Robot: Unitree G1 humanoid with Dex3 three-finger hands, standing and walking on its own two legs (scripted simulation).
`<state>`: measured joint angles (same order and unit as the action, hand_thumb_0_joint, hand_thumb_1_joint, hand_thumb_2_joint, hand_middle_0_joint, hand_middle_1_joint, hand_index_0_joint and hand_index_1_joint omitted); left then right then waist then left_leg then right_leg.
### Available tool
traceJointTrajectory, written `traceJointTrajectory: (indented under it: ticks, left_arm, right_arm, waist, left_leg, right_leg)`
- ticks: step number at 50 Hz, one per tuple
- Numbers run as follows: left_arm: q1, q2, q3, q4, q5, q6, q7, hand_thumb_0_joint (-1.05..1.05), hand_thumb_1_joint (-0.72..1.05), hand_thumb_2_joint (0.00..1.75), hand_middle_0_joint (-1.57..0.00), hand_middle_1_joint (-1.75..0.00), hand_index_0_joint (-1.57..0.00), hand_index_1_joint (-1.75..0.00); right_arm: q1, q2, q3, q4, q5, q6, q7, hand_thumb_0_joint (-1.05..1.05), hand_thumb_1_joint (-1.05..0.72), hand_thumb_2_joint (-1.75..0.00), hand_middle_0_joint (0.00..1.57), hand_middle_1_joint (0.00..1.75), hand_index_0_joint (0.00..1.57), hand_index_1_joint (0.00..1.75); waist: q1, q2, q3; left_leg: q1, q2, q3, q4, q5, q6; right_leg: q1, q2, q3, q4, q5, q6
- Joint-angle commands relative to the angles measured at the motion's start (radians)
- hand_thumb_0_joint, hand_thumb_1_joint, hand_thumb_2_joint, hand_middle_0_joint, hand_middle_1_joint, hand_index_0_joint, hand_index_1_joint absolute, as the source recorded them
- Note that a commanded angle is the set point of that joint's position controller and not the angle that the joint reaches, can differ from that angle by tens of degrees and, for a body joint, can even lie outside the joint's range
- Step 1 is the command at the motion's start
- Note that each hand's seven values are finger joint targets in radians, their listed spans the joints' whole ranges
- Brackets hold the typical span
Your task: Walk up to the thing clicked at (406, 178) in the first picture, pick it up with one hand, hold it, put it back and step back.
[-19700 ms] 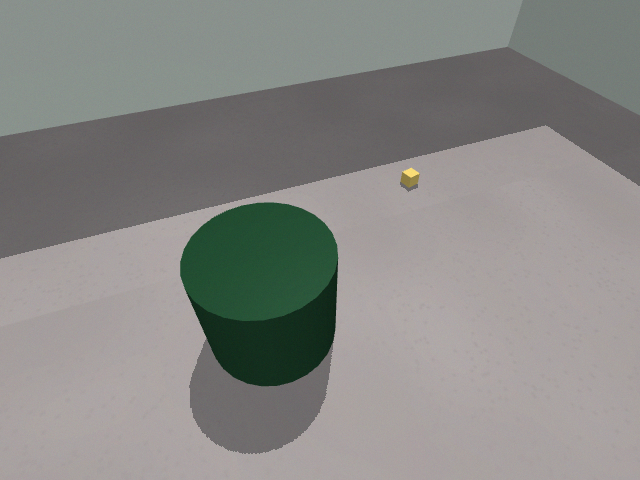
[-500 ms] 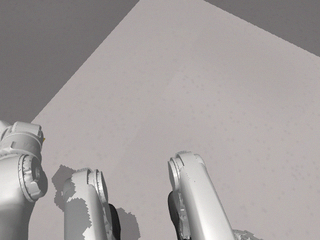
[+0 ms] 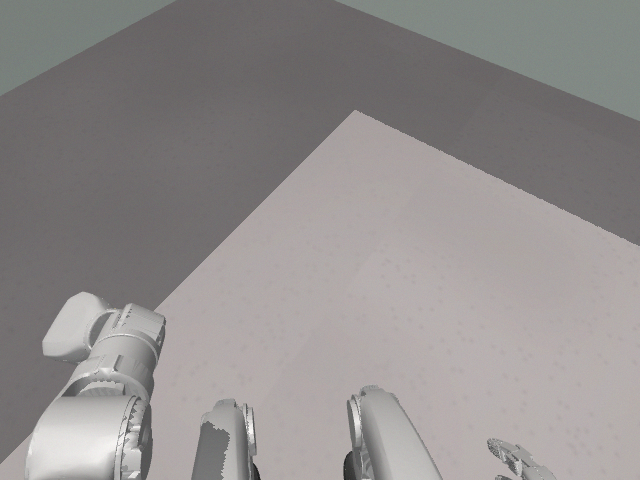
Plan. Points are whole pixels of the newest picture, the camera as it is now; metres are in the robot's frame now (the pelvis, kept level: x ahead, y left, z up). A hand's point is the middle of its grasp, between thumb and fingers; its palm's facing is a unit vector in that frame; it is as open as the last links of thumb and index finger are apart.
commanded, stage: lift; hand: left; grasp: from above
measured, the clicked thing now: (120, 342) +0.38 +0.29 -0.15
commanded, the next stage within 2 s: hold in 0.76 s
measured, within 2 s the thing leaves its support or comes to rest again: neither
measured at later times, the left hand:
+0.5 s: hand (66, 297) +0.36 +0.26 +0.06, palm faces -0.13 -0.47 -0.87, open 8.7 cm
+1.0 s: hand (30, 254) +0.38 +0.27 +0.12, palm faces -0.13 -0.44 -0.89, open 8.8 cm
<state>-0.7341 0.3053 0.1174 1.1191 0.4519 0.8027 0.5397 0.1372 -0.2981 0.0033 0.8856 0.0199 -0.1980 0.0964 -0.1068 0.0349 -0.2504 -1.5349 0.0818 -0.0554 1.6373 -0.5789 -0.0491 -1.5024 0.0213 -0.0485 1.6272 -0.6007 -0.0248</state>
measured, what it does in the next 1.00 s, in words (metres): rises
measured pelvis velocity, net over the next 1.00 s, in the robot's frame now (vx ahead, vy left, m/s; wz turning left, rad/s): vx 0.08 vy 0.01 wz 0.04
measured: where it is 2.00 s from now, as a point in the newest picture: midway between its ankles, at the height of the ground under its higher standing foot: outside the picture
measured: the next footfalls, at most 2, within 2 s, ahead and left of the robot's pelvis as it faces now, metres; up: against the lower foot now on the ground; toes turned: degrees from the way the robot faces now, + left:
none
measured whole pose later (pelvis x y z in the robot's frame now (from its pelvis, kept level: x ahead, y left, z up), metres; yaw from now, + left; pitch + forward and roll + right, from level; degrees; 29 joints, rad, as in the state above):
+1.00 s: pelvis +0.08 +0.01 +0.17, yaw +2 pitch +12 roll -1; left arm -0.70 0.18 0.04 1.16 0.42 0.92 0.56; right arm 0.20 -0.28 -0.02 0.90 0.01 -0.15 0.12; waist -0.05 0.04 -0.13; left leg -0.65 0.05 0.00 0.83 -0.39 -0.03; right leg -0.61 -0.01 -0.02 0.82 -0.42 0.00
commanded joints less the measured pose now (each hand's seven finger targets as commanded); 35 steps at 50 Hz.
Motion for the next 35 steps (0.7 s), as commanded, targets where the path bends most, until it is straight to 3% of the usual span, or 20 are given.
traceJointTrajectory:
  ticks: [1,3,5,8,10,12,14,20,22,23,26,29,32,35]
  left_arm:
    - [-0.377,0.21,-0.027,-0.127,0.049,0.019,0.047,0.0,0.68,0.58,-1.13,-0.36,-1.09,-0.4]
    - [-0.376,0.188,-0.033,-0.064,0.04,0.028,0.047,0.0,0.68,0.56,-1.12,-0.35,-1.09,-0.39]
    - [-0.367,0.154,-0.055,-0.041,0.039,0.027,0.046,0.0,0.69,0.53,-1.14,-0.33,-1.11,-0.37]
    - [-0.344,0.141,-0.056,0.015,0.039,0.037,0.048,0.0,0.69,0.47,-1.11,-0.33,-1.09,-0.35]
    - [-0.337,0.121,-0.061,-0.009,0.03,0.039,0.047,0.0,0.67,0.42,-1.08,-0.34,-1.07,-0.36]
    - [-0.338,0.138,-0.052,-0.017,0.028,0.042,0.058,0.0,0.65,0.42,-1.06,-0.36,-1.05,-0.37]
    - [-0.346,0.125,-0.057,-0.039,0.028,0.044,0.064,0.0,0.69,0.42,-1.08,-0.38,-1.08,-0.38]
    - [-0.368,0.12,-0.043,-0.098,-0.009,0.065,0.072,0.0,0.74,0.51,-1.1,-0.44,-1.1,-0.45]
    - [-0.376,0.139,-0.037,-0.092,-0.011,0.073,0.07,0.0,0.75,0.54,-1.11,-0.47,-1.1,-0.48]
    - [-0.38,0.115,-0.05,-0.104,-0.012,0.078,0.063,0.0,0.77,0.53,-1.11,-0.47,-1.11,-0.48]
    - [-0.367,0.115,-0.059,-0.103,0.001,0.085,0.053,0.0,0.75,0.51,-1.09,-0.45,-1.09,-0.46]
    - [-0.347,0.1,-0.074,-0.095,0.019,0.092,0.048,0.0,0.76,0.52,-1.11,-0.47,-1.1,-0.47]
    - [-0.334,0.081,-0.083,-0.091,0.013,0.099,0.055,0.0,0.76,0.53,-1.09,-0.49,-1.09,-0.5]
    - [-0.338,0.059,-0.071,-0.078,-0.01,0.106,0.064,0.0,0.79,0.55,-1.11,-0.51,-1.1,-0.51]
  right_arm:
    - [0.052,-0.147,-0.044,-0.042,0.013,-0.04,-0.022,0.0,-0.89,-0.9,0.2,0.3,0.2,0.3]
    - [0.048,-0.134,-0.039,-0.031,0.013,-0.04,-0.027,0.0,-0.89,-0.9,0.2,0.3,0.2,0.3]
    - [0.043,-0.119,-0.04,-0.025,0.009,-0.047,-0.027,0.0,-0.89,-0.9,0.2,0.3,0.2,0.3]
    - [0.054,-0.113,-0.046,-0.031,0.006,-0.046,-0.026,0.0,-0.89,-0.9,0.2,0.3,0.2,0.3]
    - [0.054,-0.106,-0.043,-0.038,0.005,-0.046,-0.024,0.0,-0.89,-0.9,0.2,0.3,0.2,0.3]
    - [0.058,-0.107,-0.048,-0.048,0.001,-0.039,-0.021,0.0,-0.89,-0.9,0.2,0.3,0.2,0.3]
    - [0.074,-0.109,-0.051,-0.044,-0.003,-0.035,-0.017,0.0,-0.9,-0.9,0.2,0.3,0.2,0.3]
    - [0.092,-0.114,-0.056,-0.043,-0.009,-0.016,-0.009,0.0,-0.89,-0.9,0.2,0.3,0.2,0.3]
    - [0.091,-0.119,-0.058,-0.045,-0.013,-0.01,-0.009,0.0,-0.89,-0.9,0.2,0.3,0.2,0.3]
    - [0.095,-0.112,-0.055,-0.044,-0.013,-0.009,-0.007,0.0,-0.89,-0.9,0.2,0.3,0.2,0.3]
    - [0.085,-0.11,-0.057,-0.052,-0.008,-0.005,-0.003,0.0,-0.89,-0.9,0.2,0.3,0.2,0.3]
    - [0.087,-0.112,-0.059,-0.045,-0.006,-0.004,0.0,0.0,-0.89,-0.9,0.2,0.3,0.2,0.3]
    - [0.086,-0.121,-0.058,-0.048,-0.006,-0.008,0.006,0.0,-0.89,-0.9,0.2,0.3,0.2,0.3]
    - [0.081,-0.125,-0.064,-0.049,-0.009,-0.005,0.011,0.0,-0.9,-0.9,0.2,0.3,0.2,0.3]
  waist:
    - [-0.01,0.044,-0.391]
    - [0.005,0.053,-0.333]
    - [-0.004,0.027,-0.305]
    - [0.004,0.021,-0.268]
    - [0.002,-0.001,-0.289]
    - [0.018,0.011,-0.284]
    - [0.011,0.013,-0.296]
    - [0.014,0.02,-0.312]
    - [0.018,0.022,-0.3]
    - [0.01,0.009,-0.286]
    - [0.031,0.011,-0.259]
    - [0.027,-0.009,-0.255]
    - [0.038,0.004,-0.226]
    - [0.042,0.008,-0.22]
  left_leg:
    - [0.469,-0.042,0.032,-0.314,0.08,0.042]
    - [0.479,-0.046,0.048,-0.344,0.09,0.042]
    - [0.482,-0.055,0.06,-0.37,0.115,0.045]
    - [0.542,-0.06,0.072,-0.42,0.155,0.044]
    - [0.588,-0.062,0.068,-0.464,0.194,0.045]
    - [0.634,-0.065,0.075,-0.494,0.237,0.044]
    - [0.694,-0.062,0.07,-0.532,0.279,0.041]
    - [0.816,-0.066,0.078,-0.62,0.363,0.039]
    - [0.851,-0.065,0.075,-0.659,0.366,0.034]
    - [0.851,-0.066,0.073,-0.674,0.357,0.036]
    - [0.874,-0.073,0.082,-0.724,0.346,0.035]
    - [0.905,-0.075,0.082,-0.759,0.366,0.036]
    - [0.942,-0.074,0.077,-0.805,0.366,0.032]
    - [0.995,-0.071,0.076,-0.835,0.408,0.027]
  right_leg:
    - [0.356,0.029,0.038,-0.402,0.073,0.012]
    - [0.401,0.028,0.047,-0.453,0.077,0.012]
    - [0.468,0.024,0.068,-0.505,0.085,0.02]
    - [0.524,0.024,0.061,-0.563,0.132,0.021]
    - [0.594,0.022,0.053,-0.59,0.184,0.025]
    - [0.641,0.023,0.048,-0.62,0.241,0.024]
    - [0.676,0.025,0.036,-0.631,0.301,0.023]
    - [0.791,0.025,0.032,-0.702,0.418,0.029]
    - [0.815,0.024,0.024,-0.728,0.409,0.025]
    - [0.824,0.024,0.026,-0.743,0.399,0.029]
    - [0.877,0.025,0.031,-0.799,0.363,0.03]
    - [0.909,0.024,0.03,-0.824,0.393,0.033]
    - [0.932,0.026,0.02,-0.853,0.383,0.026]
    - [0.95,0.027,0.007,-0.856,0.44,0.02]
